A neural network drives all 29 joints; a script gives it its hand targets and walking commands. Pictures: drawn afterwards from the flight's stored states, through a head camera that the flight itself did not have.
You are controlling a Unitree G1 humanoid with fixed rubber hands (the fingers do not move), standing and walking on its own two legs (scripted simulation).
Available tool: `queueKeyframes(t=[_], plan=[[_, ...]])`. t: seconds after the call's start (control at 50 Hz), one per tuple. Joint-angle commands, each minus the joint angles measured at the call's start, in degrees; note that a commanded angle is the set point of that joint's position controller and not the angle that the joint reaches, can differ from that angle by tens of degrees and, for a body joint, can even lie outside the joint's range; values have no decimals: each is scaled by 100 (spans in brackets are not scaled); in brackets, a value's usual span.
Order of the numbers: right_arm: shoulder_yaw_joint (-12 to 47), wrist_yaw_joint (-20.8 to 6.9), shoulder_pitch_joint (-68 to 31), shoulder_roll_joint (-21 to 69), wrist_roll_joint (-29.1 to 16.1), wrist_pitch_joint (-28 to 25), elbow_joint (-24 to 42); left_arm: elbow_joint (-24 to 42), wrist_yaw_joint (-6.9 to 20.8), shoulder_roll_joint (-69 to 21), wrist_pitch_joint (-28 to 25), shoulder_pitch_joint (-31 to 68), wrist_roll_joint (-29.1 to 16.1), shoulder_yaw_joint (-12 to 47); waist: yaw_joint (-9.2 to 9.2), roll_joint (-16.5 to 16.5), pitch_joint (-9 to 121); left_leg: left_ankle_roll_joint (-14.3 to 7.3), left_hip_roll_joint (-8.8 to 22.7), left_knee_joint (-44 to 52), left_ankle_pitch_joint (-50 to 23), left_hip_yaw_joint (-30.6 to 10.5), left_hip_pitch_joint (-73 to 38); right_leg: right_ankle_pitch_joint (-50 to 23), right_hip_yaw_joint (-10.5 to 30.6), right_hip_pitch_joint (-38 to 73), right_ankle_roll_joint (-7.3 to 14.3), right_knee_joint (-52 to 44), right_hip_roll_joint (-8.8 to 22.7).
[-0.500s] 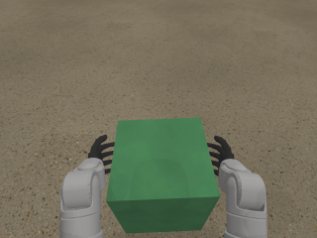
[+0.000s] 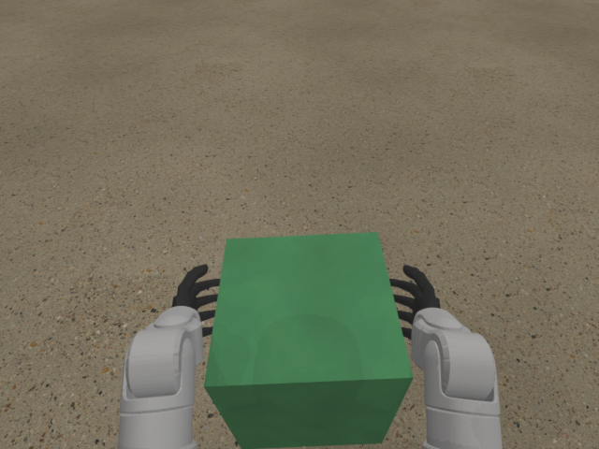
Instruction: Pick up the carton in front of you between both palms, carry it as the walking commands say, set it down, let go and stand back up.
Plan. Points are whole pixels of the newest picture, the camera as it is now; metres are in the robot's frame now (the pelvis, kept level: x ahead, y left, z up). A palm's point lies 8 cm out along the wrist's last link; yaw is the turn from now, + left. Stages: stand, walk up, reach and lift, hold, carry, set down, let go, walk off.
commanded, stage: carry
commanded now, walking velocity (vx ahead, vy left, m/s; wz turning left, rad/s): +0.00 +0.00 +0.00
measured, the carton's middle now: (307, 345) +0.28 +0.00 -0.01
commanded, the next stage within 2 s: hold in 1.50 s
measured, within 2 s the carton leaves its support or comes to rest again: neither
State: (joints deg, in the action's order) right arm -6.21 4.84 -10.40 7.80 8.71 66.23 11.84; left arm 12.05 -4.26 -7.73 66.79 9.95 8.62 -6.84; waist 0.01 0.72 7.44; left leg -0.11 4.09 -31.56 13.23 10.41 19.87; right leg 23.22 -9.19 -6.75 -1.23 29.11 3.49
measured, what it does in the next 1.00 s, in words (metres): shifts its weight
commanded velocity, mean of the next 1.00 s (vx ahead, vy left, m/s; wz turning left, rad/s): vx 0.00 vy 0.00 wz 0.00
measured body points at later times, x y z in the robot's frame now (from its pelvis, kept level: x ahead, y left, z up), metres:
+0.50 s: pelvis -0.05 +0.00 -0.01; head -0.08 +0.00 +0.44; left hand +0.25 +0.15 +0.02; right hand +0.25 -0.15 +0.02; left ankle +0.01 +0.12 -0.73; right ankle -0.12 -0.09 -0.73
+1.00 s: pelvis -0.08 -0.01 -0.01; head -0.10 -0.01 +0.44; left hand +0.22 +0.14 +0.03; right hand +0.22 -0.16 +0.02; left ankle +0.01 +0.12 -0.73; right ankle -0.12 -0.09 -0.73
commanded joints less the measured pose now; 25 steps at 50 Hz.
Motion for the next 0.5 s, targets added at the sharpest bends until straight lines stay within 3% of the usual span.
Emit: queueKeyframes(t=[0.0,0.08,0.22,0.36,0.48], plan=[[4072,-1547,-2647,5386,-2207,-317,109,193,1538,-5283,-365,2814,-2281,4115,14,201,1485,-112,350,-201,-2895,-298,-946,-4988,327,390,-33,-19,667],[4038,-1546,-2676,5304,-2088,-656,87,165,1508,-5183,-729,2787,-2092,4055,13,203,1504,-142,409,-277,-2873,-328,-1059,-4741,271,236,36,46,690],[3711,-1524,-2609,4945,-1691,-1346,-272,-150,1454,-4838,-1415,2671,-1674,3705,19,33,1442,-181,543,-183,-2522,-419,-1065,-3285,219,-44,158,-12,613],[2846,-1523,-2802,4706,-1041,-2219,-1335,-1233,1451,-4665,-2291,2930,-1052,2908,19,-58,1203,-173,583,79,-1927,-496,-1032,-2074,299,-381,206,-269,572],[2398,-1657,-3391,5134,-728,-2929,-2237,-2198,1590,-5134,-2990,3498,-760,2509,24,-59,1132,-139,580,258,-1469,-531,-1005,-1490,374,-562,265,-422,563]])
